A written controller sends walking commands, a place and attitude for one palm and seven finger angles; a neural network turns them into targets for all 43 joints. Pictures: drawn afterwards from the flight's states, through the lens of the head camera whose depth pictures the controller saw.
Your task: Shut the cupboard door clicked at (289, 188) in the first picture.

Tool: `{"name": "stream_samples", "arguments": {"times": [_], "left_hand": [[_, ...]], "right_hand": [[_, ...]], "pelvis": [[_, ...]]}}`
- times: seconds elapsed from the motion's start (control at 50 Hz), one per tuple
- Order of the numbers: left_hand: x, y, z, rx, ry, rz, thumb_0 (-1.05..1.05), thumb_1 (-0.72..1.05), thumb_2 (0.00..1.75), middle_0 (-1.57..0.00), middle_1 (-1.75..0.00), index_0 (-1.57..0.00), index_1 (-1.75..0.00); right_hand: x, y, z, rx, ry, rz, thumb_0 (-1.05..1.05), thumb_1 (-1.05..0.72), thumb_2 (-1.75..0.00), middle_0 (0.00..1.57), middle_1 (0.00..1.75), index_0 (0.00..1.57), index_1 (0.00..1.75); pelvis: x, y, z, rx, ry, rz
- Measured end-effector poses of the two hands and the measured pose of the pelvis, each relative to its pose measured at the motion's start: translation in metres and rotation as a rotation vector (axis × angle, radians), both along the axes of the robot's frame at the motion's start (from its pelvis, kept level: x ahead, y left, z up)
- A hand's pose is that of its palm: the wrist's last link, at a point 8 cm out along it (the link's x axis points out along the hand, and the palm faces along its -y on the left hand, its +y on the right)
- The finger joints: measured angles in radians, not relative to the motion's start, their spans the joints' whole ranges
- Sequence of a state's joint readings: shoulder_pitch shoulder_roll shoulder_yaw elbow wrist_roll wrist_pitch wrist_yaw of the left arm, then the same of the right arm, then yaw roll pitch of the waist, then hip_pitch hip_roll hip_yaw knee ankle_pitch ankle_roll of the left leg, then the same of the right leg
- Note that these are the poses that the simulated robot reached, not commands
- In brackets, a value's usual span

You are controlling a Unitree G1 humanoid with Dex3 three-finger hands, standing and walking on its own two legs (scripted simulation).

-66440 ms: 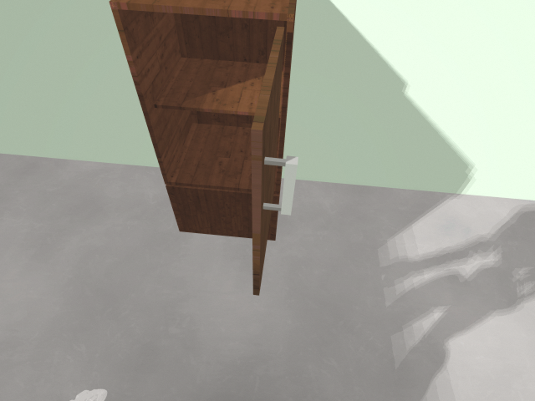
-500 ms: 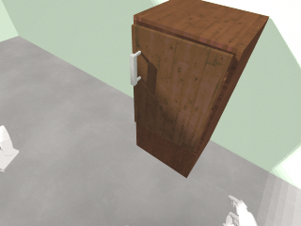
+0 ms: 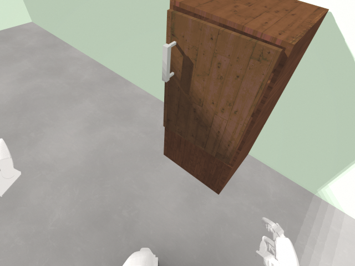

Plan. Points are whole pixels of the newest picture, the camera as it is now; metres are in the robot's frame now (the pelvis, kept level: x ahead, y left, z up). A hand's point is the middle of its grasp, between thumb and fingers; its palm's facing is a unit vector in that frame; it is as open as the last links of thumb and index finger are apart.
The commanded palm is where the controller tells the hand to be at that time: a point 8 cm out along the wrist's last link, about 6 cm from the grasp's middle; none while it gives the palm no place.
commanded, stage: step back with the hand held close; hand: left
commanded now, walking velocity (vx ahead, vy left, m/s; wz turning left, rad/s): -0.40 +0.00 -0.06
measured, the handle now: (169, 61) +0.81 +0.09 +0.02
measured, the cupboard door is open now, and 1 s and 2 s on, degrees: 3 3 3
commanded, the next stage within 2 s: stop stepping back and stand still in 0.42 s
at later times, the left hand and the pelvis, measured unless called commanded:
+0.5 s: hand out of the picture +0.13 +0.25 +0.19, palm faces +0.32 -0.84 -0.44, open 7.4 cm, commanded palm +0.06 +0.30 +0.20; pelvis -0.11 +0.01 +0.02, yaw -4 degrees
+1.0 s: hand out of the picture +0.01 +0.29 +0.19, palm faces +0.43 -0.81 -0.39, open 7.4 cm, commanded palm -0.05 +0.32 +0.20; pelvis -0.20 +0.03 +0.02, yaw -2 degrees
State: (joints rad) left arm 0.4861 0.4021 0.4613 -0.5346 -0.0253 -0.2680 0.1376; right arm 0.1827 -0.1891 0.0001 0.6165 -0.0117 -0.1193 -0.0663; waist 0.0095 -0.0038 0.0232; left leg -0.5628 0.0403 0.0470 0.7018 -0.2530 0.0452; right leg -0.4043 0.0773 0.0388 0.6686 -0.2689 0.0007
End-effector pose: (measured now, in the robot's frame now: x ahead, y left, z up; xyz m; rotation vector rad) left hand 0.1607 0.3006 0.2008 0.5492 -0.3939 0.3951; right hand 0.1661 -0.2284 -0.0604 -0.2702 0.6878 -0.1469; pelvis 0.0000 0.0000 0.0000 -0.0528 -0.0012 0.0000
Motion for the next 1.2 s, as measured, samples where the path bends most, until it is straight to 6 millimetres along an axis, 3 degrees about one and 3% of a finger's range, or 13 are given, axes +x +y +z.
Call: {"name": "stream_samples", "arguments": {"times": [0.08, 0.16, 0.22, 0.3, 0.4, 0.48, 0.54, 0.68, 0.8, 0.92, 1.04, 1.2], "left_hand": [[-0.015, -0.004, 0.003, -0.032, -0.004, -0.002, 0.01, 0.89, 0.90, -0.21, -0.30, -0.21, -0.31], [-0.027, 0.012, 0.006, -0.029, 0.005, 0.018, 0.01, 0.88, 0.90, -0.22, -0.30, -0.21, -0.31], [-0.033, 0.025, 0.005, -0.001, -0.003, 0.016, 0.01, 0.89, 0.90, -0.21, -0.30, -0.21, -0.31], [-0.044, 0.035, 0.003, -0.016, 0.045, 0.026, 0.01, 0.89, 0.90, -0.21, -0.30, -0.21, -0.31], [-0.060, 0.015, 0.006, -0.041, 0.067, -0.032, 0.02, 0.89, 0.90, -0.21, -0.30, -0.21, -0.31], [-0.069, -0.006, 0.004, -0.021, 0.085, -0.108, 0.01, 0.89, 0.90, -0.21, -0.30, -0.21, -0.31], [-0.081, -0.011, 0.004, 0.002, 0.126, -0.140, 0.01, 0.89, 0.90, -0.21, -0.30, -0.21, -0.31], [-0.127, 0.017, 0.004, 0.009, 0.123, -0.088, 0.01, 0.88, 0.90, -0.22, -0.30, -0.22, -0.31], [-0.163, 0.045, 0.006, -0.064, 0.077, 0.029, 0.01, 0.89, 0.90, -0.22, -0.30, -0.21, -0.31], [-0.186, 0.035, 0.005, -0.084, 0.058, 0.048, 0.01, 0.89, 0.90, -0.21, -0.30, -0.20, -0.31], [-0.202, 0.020, 0.001, -0.098, 0.101, 0.006, 0.01, 0.89, 0.90, -0.21, -0.30, -0.21, -0.31], [-0.198, 0.043, 0.003, -0.088, 0.041, 0.027, 0.01, 0.89, 0.90, -0.21, -0.30, -0.21, -0.31]], "right_hand": [[-0.009, 0.001, 0.007, 0.001, 0.033, 0.012, 0.01, -0.90, -0.90, 0.20, 0.30, 0.20, 0.30], [-0.024, 0.007, 0.017, -0.026, 0.063, 0.004, 0.01, -0.90, -0.90, 0.20, 0.30, 0.20, 0.30], [-0.034, 0.010, 0.013, -0.051, 0.045, -0.009, 0.01, -0.90, -0.90, 0.20, 0.30, 0.20, 0.30], [-0.056, 0.019, 0.014, -0.021, 0.042, -0.026, 0.01, -0.90, -0.90, 0.20, 0.30, 0.20, 0.30], [-0.087, 0.025, 0.012, 0.029, 0.039, -0.019, 0.01, -0.90, -0.90, 0.20, 0.30, 0.20, 0.30], [-0.114, 0.018, 0.006, 0.050, 0.052, -0.043, 0.01, -0.90, -0.90, 0.21, 0.30, 0.20, 0.30], [-0.140, 0.010, 0.010, 0.046, 0.076, -0.098, 0.01, -0.90, -0.90, 0.21, 0.30, 0.20, 0.30], [-0.202, -0.003, 0.017, -0.051, 0.075, -0.177, 0.01, -0.90, -0.90, 0.20, 0.30, 0.20, 0.30], [-0.244, 0.012, 0.019, -0.042, 0.084, -0.182, 0.01, -0.90, -0.90, 0.20, 0.30, 0.20, 0.29], [-0.252, 0.029, 0.008, 0.025, 0.069, -0.093, 0.01, -0.90, -0.90, 0.20, 0.30, 0.20, 0.30], [-0.250, 0.031, 0.002, 0.061, 0.069, -0.074, 0.01, -0.90, -0.90, 0.21, 0.30, 0.20, 0.30], [-0.239, 0.026, 0.008, -0.011, 0.052, -0.086, 0.01, -0.90, -0.90, 0.20, 0.30, 0.20, 0.30]], "pelvis": [[-0.010, 0.001, 0.008, 0.033, 0.017, 0.015], [-0.018, 0.009, 0.016, 0.054, 0.044, 0.009], [-0.034, 0.019, 0.008, 0.027, 0.052, 0.033], [-0.051, 0.021, 0.013, 0.017, 0.044, 0.003], [-0.070, 0.018, 0.017, 0.005, 0.052, -0.050], [-0.100, 0.012, 0.016, 0.006, 0.056, -0.076], [-0.117, 0.014, 0.020, 0.036, 0.064, -0.081], [-0.148, 0.031, 0.016, 0.023, 0.043, -0.064], [-0.167, 0.039, 0.027, 0.015, -0.005, -0.042], [-0.188, 0.032, 0.023, 0.037, 0.003, -0.034], [-0.200, 0.031, 0.023, 0.034, -0.008, -0.048], [-0.197, 0.045, 0.017, 0.040, -0.021, -0.031]]}}
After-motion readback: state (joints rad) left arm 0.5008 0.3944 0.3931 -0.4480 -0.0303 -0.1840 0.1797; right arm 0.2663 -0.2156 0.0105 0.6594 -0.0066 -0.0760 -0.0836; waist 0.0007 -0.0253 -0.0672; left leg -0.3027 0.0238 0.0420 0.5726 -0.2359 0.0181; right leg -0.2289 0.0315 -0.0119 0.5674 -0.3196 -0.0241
